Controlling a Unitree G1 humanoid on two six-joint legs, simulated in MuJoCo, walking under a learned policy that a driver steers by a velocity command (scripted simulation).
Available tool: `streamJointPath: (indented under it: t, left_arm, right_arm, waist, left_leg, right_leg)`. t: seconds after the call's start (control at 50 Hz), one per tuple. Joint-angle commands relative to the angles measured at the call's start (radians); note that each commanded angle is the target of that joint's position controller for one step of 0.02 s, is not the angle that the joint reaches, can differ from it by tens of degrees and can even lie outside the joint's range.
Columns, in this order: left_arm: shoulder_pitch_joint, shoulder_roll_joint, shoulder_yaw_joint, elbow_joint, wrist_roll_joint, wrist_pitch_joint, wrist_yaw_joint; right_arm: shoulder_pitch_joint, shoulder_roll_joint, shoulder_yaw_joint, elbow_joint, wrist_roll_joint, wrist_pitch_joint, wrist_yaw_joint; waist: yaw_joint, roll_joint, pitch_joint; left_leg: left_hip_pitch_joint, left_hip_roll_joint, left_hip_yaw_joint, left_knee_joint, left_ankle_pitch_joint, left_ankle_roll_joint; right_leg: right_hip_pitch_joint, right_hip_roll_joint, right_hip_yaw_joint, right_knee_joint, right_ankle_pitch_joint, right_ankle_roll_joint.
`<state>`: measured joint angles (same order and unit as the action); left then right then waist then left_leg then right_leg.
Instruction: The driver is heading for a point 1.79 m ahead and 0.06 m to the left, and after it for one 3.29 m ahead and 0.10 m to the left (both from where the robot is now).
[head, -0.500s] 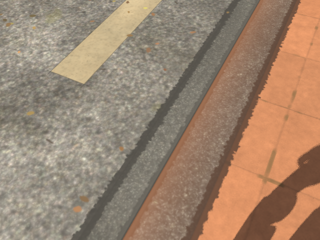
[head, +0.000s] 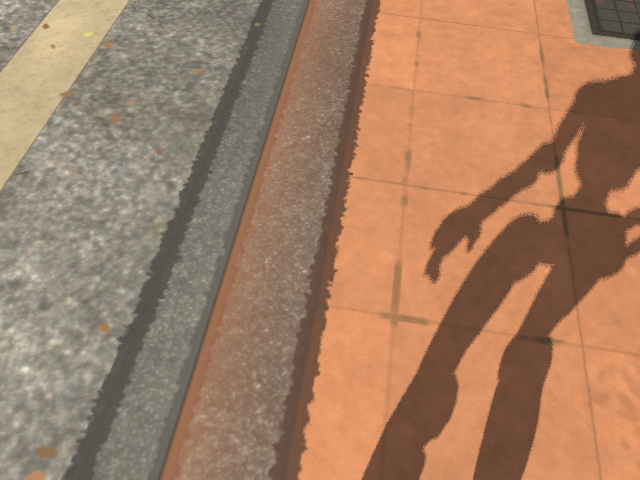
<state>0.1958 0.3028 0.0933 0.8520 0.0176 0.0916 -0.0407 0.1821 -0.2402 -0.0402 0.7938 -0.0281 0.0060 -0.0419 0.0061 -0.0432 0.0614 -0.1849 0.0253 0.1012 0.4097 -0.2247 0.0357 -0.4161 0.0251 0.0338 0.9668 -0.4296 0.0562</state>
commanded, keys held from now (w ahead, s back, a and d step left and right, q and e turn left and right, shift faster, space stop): e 0.02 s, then no key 0.98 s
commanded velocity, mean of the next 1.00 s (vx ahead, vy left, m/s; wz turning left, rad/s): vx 0.00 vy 0.00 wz -0.15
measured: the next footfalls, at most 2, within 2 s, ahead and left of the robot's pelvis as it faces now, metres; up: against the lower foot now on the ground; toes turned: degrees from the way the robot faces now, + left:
right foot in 0.16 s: +0.01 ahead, -0.12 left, +0.00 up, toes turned -5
left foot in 0.56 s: +0.02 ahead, +0.08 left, +0.00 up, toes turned -7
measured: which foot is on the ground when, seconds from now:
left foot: down 0.00-0.16, up 0.18-0.54, down 0.56-1.00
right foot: up 0.00-0.14, down 0.16-1.00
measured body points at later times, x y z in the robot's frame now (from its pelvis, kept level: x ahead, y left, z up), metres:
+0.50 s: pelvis -0.01 -0.05 +0.00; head +0.00 -0.06 +0.45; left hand +0.13 +0.18 -0.12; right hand +0.01 -0.32 -0.15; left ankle -0.01 +0.09 -0.72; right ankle -0.03 -0.12 -0.74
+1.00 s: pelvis -0.02 -0.02 +0.00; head -0.01 -0.02 +0.45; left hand +0.02 +0.22 -0.16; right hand -0.01 -0.26 -0.15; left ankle -0.02 +0.09 -0.74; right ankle -0.03 -0.12 -0.74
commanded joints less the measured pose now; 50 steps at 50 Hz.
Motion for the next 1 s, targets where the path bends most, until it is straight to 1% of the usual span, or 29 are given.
streamJointPath:
  t: [0.02, 0.06, 0.08, 0.1, 0.12, 0.14, 0.16, 0.18, 0.2, 0.22, 0.24, 0.26, 0.28, 0.3, 0.34, 0.42, 0.48, 0.5, 0.52, 0.54, 0.56, 0.58, 0.6, 0.62, 0.66, 0.74, 0.82, 1.0]
  left_arm:
    - [-0.057, 0.046, -0.004, -0.097, -0.009, -0.009, -0.009]
    - [-0.051, 0.046, -0.008, -0.106, -0.017, -0.013, -0.006]
    - [-0.039, 0.047, -0.01, -0.107, -0.019, -0.017, -0.003]
    - [-0.014, 0.042, -0.012, -0.1, -0.019, -0.022, 0.001]
    - [0.026, 0.034, -0.015, -0.086, -0.014, -0.031, 0.007]
    - [0.046, 0.052, -0.016, -0.08, 0.001, -0.045, 0.017]
    - [0.064, 0.134, -0.005, -0.087, 0.02, -0.064, 0.028]
    - [0.051, 0.227, 0.012, -0.093, 0.005, -0.071, 0.032]
    - [0.056, 0.156, -0.002, -0.085, 0.0, -0.075, 0.034]
    - [-0.003, 0.098, -0.024, -0.087, -0.001, -0.077, 0.038]
    - [-0.063, 0.07, -0.035, -0.095, 0.004, -0.073, 0.043]
    - [-0.072, 0.072, -0.038, -0.094, -0.002, -0.077, 0.053]
    - [-0.065, 0.062, -0.043, -0.088, -0.005, -0.08, 0.057]
    - [-0.051, 0.056, -0.048, -0.08, -0.007, -0.083, 0.058]
    - [-0.034, 0.054, -0.054, -0.061, -0.006, -0.089, 0.059]
    - [-0.018, 0.06, -0.062, -0.023, 0.002, -0.089, 0.064]
    - [-0.024, 0.061, -0.065, 0.001, 0.005, -0.091, 0.066]
    - [-0.032, 0.058, -0.067, 0.008, 0.003, -0.092, 0.067]
    - [-0.047, 0.054, -0.069, 0.016, -0.001, -0.092, 0.069]
    - [-0.053, 0.049, -0.071, 0.024, -0.007, -0.093, 0.069]
    - [-0.032, 0.03, -0.077, 0.032, -0.008, -0.099, 0.068]
    - [0.026, 0.029, -0.071, 0.049, -0.011, -0.098, 0.063]
    - [0.024, 0.023, -0.072, 0.078, -0.01, -0.093, 0.064]
    - [0.012, 0.033, -0.069, 0.094, -0.008, -0.09, 0.067]
    - [0.006, 0.04, -0.065, 0.113, -0.008, -0.089, 0.067]
    - [0.025, 0.015, -0.072, 0.164, -0.009, -0.092, 0.068]
    - [0.041, 0.006, -0.077, 0.204, -0.008, -0.091, 0.072]
    - [0.082, -0.01, -0.089, 0.266, -0.008, -0.092, 0.078]
  right_arm:
    - [0.032, -0.191, -0.051, -0.041, -0.005, -0.007, 0.01]
    - [0.035, -0.206, -0.057, -0.034, -0.008, -0.005, 0.021]
    - [0.035, -0.212, -0.059, -0.03, -0.006, -0.003, 0.025]
    - [0.026, -0.215, -0.06, -0.027, -0.002, 0.001, 0.029]
    - [0.009, -0.213, -0.058, -0.026, 0.007, 0.007, 0.031]
    - [0.032, -0.201, -0.056, -0.015, 0.011, 0.011, 0.033]
    - [0.073, -0.131, -0.038, -0.029, 0.005, 0.016, 0.04]
    - [0.018, -0.072, -0.017, -0.075, 0.012, 0.029, 0.027]
    - [-0.009, -0.13, -0.028, -0.06, 0.013, 0.043, 0.017]
    - [0.003, -0.128, -0.031, -0.041, 0.023, 0.048, 0.023]
    - [0.027, -0.135, -0.034, -0.018, 0.026, 0.045, 0.028]
    - [0.041, -0.148, -0.04, -0.005, 0.013, 0.045, 0.031]
    - [0.073, -0.146, -0.039, 0.017, 0.004, 0.045, 0.034]
    - [0.086, -0.138, -0.037, 0.029, 0.005, 0.046, 0.036]
    - [0.079, -0.118, -0.031, 0.039, 0.011, 0.05, 0.036]
    - [0.049, -0.097, -0.02, 0.053, 0.013, 0.054, 0.024]
    - [0.062, -0.09, -0.014, 0.078, 0.02, 0.047, 0.012]
    - [0.075, -0.084, -0.012, 0.089, 0.021, 0.043, 0.008]
    - [0.097, -0.072, -0.006, 0.105, 0.02, 0.037, 0.005]
    - [0.119, -0.068, -0.001, 0.121, 0.014, 0.027, 0.003]
    - [0.13, -0.098, -0.003, 0.132, 0.003, 0.014, 0.001]
    - [0.095, -0.146, -0.008, 0.133, 0.006, 0.005, 0.004]
    - [0.064, -0.117, -0.003, 0.142, 0.018, 0.0, 0.014]
    - [0.062, -0.085, 0.006, 0.147, 0.017, -0.006, 0.02]
    - [0.073, -0.085, 0.01, 0.169, 0.016, -0.01, 0.015]
    - [0.081, -0.073, 0.016, 0.203, 0.018, -0.012, 0.008]
    - [0.084, -0.066, 0.021, 0.23, 0.017, -0.013, 0.007]
    - [0.101, -0.043, 0.034, 0.279, 0.018, -0.016, 0.005]
  waist:
    - [-0.039, 0.214, -0.071]
    - [-0.041, 0.233, -0.087]
    - [-0.038, 0.237, -0.093]
    - [-0.021, 0.232, -0.1]
    - [0.01, 0.211, -0.103]
    - [0.026, 0.149, -0.105]
    - [0.01, -0.092, -0.134]
    - [0.021, -0.249, -0.098]
    - [0.038, -0.11, -0.092]
    - [0.004, -0.082, -0.055]
    - [-0.022, -0.077, -0.033]
    - [-0.024, -0.106, -0.031]
    - [-0.028, -0.103, -0.057]
    - [-0.027, -0.08, -0.076]
    - [-0.019, -0.059, -0.078]
    - [0.004, -0.077, -0.042]
    - [0.003, -0.072, -0.044]
    - [-0.005, -0.064, -0.047]
    - [-0.027, -0.046, -0.05]
    - [-0.045, -0.016, -0.056]
    - [-0.033, 0.021, -0.079]
    - [0.028, 0.096, -0.054]
    - [0.017, 0.13, -0.035]
    - [0.001, 0.121, -0.022]
    - [-0.004, 0.127, -0.027]
    - [-0.005, 0.077, -0.017]
    - [-0.006, 0.057, -0.007]
    - [-0.003, 0.051, -0.002]
  left_leg:
    - [0.132, 0.254, -0.146, -0.069, 0.373, 0.177]
    - [0.103, 0.257, -0.139, -0.039, 0.429, 0.176]
    - [0.101, 0.26, -0.141, -0.019, 0.45, 0.173]
    - [0.091, 0.256, -0.134, 0.011, 0.457, 0.16]
    - [0.056, 0.24, -0.11, 0.06, 0.431, 0.128]
    - [-0.02, 0.218, -0.078, 0.127, 0.334, 0.068]
    - [-0.204, 0.132, 0.003, 0.34, -0.005, -0.007]
    - [-0.295, -0.001, -0.011, 0.414, -0.373, -0.036]
    - [-0.264, 0.035, -0.101, 0.503, -0.366, -0.037]
    - [-0.264, 0.034, -0.117, 0.527, -0.304, -0.034]
    - [-0.258, 0.038, -0.122, 0.509, -0.238, -0.035]
    - [-0.262, 0.03, -0.11, 0.518, -0.193, -0.038]
    - [-0.242, 0.023, -0.108, 0.528, -0.168, -0.044]
    - [-0.224, 0.018, -0.107, 0.528, -0.157, -0.05]
    - [-0.208, 0.016, -0.111, 0.483, -0.15, -0.061]
    - [-0.155, 0.008, -0.108, 0.322, -0.174, -0.061]
    - [-0.082, -0.006, -0.103, 0.207, -0.177, -0.047]
    - [-0.048, -0.008, -0.102, 0.147, -0.147, -0.041]
    - [0.007, -0.008, -0.098, 0.04, -0.062, -0.034]
    - [0.099, 0.014, -0.12, -0.075, 0.097, -0.028]
    - [0.185, 0.08, -0.193, -0.094, 0.198, -0.02]
    - [0.152, 0.124, -0.238, -0.053, 0.293, 0.004]
    - [0.07, 0.115, -0.226, -0.05, 0.248, 0.016]
    - [0.046, 0.1, -0.213, -0.067, 0.205, 0.006]
    - [0.036, 0.085, -0.204, -0.091, 0.176, -0.002]
    - [0.057, 0.083, -0.203, -0.099, 0.145, 0.006]
    - [0.05, 0.08, -0.205, -0.104, 0.122, 0.012]
    - [0.033, 0.071, -0.206, -0.111, 0.108, 0.018]
  right_leg:
    - [-0.022, -0.01, -0.059, -0.135, -0.039, -0.015]
    - [0.059, 0.005, -0.085, -0.219, -0.052, -0.039]
    - [0.089, 0.011, -0.092, -0.269, -0.042, -0.05]
    - [0.135, 0.017, -0.099, -0.354, 0.004, -0.065]
    - [0.215, 0.024, -0.107, -0.503, 0.119, -0.08]
    - [0.319, 0.005, -0.056, -0.665, 0.267, -0.09]
    - [0.465, -0.224, 0.238, -0.754, 0.349, -0.123]
    - [0.35, -0.42, 0.41, -0.708, 0.673, -0.273]
    - [0.329, -0.382, 0.342, -0.688, 0.672, -0.315]
    - [0.301, -0.321, 0.262, -0.694, 0.63, -0.299]
    - [0.294, -0.261, 0.202, -0.704, 0.589, -0.258]
    - [0.316, -0.231, 0.17, -0.698, 0.645, -0.242]
    - [0.339, -0.211, 0.137, -0.685, 0.717, -0.238]
    - [0.352, -0.209, 0.123, -0.678, 0.746, -0.238]
    - [0.363, -0.213, 0.121, -0.68, 0.712, -0.242]
    - [0.334, -0.216, 0.151, -0.686, 0.576, -0.253]
    - [0.303, -0.221, 0.182, -0.673, 0.543, -0.259]
    - [0.294, -0.218, 0.19, -0.666, 0.532, -0.253]
    - [0.276, -0.206, 0.186, -0.652, 0.513, -0.234]
    - [0.234, -0.193, 0.181, -0.645, 0.478, -0.199]
    - [0.189, -0.164, 0.174, -0.635, 0.415, -0.16]
    - [0.187, -0.093, 0.123, -0.661, 0.325, -0.142]
    - [0.253, -0.068, 0.098, -0.691, 0.291, -0.134]
    - [0.288, -0.071, 0.098, -0.679, 0.308, -0.13]
    - [0.318, -0.081, 0.096, -0.66, 0.352, -0.132]
    - [0.287, -0.084, 0.094, -0.677, 0.333, -0.121]
    - [0.278, -0.084, 0.091, -0.683, 0.324, -0.113]
    - [0.274, -0.091, 0.085, -0.674, 0.325, -0.106]
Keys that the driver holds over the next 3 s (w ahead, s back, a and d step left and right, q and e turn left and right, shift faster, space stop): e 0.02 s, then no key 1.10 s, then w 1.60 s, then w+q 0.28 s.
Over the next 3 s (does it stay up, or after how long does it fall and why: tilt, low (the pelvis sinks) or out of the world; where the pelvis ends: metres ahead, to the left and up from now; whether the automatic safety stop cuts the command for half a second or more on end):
stays up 0.88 -0.14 -0.03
